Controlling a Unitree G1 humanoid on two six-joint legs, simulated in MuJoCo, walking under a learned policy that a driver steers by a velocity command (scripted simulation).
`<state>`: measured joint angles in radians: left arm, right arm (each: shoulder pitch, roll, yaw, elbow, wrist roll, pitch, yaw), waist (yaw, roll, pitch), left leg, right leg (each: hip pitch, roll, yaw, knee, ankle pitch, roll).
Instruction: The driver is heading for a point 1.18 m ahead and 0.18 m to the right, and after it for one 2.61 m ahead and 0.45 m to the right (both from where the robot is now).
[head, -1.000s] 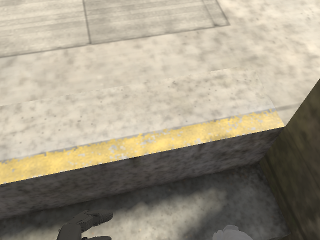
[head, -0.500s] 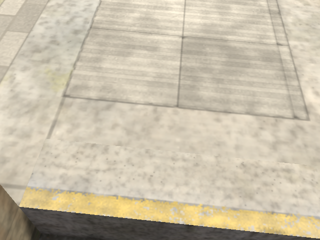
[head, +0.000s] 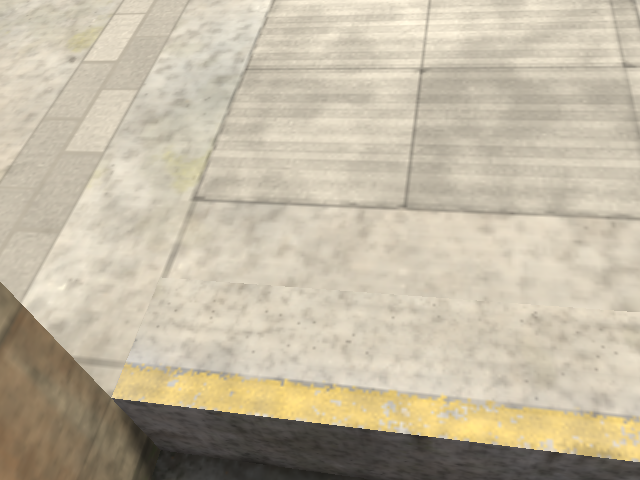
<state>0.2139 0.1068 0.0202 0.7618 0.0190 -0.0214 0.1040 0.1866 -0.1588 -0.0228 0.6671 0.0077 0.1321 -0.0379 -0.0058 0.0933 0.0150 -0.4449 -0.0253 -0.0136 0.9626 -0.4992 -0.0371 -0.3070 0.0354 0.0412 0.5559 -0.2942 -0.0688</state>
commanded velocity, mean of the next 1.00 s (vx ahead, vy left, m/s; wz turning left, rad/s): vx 0.41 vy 0.00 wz -0.31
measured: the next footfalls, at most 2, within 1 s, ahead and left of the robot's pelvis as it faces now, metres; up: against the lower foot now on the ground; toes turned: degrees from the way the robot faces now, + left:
left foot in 0.26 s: +0.06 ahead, +0.09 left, +0.00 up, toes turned -6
right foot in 0.78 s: +0.26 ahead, -0.10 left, +0.22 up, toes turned -32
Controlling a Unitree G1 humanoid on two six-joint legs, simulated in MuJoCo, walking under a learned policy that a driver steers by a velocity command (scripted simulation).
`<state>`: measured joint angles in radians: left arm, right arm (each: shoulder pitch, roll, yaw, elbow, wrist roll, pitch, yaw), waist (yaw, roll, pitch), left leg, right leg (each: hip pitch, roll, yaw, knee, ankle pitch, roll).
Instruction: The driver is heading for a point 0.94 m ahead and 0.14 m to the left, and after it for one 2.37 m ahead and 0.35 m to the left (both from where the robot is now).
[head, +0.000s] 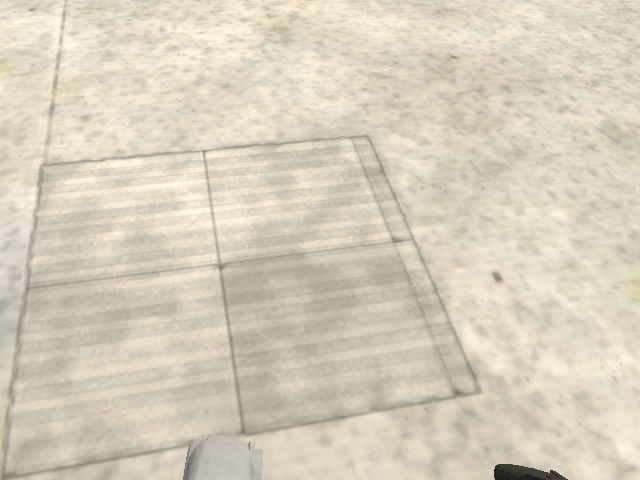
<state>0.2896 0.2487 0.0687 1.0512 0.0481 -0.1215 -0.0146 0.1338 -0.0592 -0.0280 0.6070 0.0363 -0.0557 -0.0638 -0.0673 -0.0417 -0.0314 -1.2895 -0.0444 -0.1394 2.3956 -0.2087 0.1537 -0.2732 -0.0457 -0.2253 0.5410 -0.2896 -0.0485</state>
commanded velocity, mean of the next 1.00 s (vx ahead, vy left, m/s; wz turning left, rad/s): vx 0.50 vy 0.00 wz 0.07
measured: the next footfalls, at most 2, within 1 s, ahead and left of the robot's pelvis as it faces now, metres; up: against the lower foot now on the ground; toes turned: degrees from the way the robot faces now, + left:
left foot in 0.24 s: +0.24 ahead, +0.17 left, +0.22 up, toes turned +11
right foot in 0.86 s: +0.55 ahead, +0.20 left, +0.22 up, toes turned +8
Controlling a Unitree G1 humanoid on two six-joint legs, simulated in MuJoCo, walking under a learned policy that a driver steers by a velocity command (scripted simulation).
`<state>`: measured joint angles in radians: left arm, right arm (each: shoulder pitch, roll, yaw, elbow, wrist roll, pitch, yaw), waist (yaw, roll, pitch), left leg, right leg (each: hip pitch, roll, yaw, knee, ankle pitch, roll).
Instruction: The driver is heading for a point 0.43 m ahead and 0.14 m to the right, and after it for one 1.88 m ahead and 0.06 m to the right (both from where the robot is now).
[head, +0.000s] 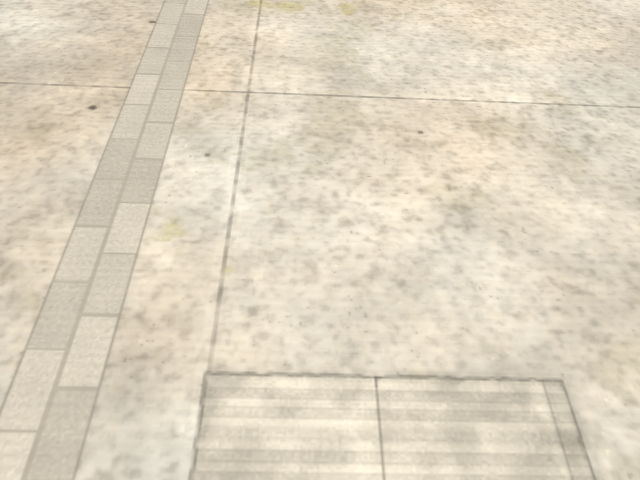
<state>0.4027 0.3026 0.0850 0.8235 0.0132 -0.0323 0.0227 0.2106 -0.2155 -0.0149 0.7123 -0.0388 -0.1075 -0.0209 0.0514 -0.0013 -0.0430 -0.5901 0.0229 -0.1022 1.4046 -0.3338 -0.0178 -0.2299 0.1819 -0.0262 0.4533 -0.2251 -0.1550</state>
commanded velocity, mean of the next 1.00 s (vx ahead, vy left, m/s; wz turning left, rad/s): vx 0.50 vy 0.00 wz -0.29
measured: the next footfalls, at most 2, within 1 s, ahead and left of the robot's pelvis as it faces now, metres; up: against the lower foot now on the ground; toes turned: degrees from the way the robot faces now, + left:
left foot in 0.22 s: +0.31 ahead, +0.19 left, +0.00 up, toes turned -9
right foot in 0.72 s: +0.46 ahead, -0.15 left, +0.00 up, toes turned -26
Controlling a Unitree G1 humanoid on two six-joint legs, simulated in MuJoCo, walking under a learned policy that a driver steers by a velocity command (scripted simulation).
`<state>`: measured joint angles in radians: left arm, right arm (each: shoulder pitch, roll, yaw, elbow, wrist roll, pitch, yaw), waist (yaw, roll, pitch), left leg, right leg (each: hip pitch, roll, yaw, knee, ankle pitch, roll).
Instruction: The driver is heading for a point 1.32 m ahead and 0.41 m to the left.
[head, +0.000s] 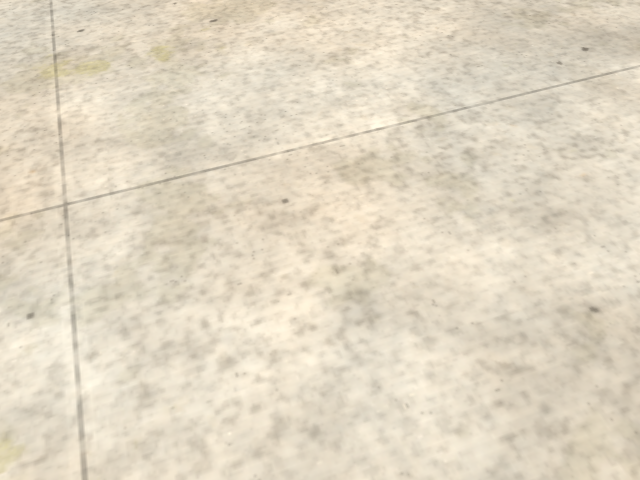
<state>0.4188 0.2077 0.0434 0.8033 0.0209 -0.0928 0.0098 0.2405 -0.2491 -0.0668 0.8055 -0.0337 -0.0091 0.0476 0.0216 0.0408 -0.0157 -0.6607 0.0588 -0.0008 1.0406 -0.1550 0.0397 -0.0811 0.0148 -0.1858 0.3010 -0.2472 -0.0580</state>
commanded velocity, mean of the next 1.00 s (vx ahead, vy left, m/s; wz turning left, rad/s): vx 0.50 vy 0.00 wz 0.52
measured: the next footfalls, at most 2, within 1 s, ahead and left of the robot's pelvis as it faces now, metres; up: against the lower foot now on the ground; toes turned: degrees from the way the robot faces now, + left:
left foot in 0.24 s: +0.29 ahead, +0.12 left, +0.00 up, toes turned +13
right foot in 0.74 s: +0.62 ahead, +0.02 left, +0.00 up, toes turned +28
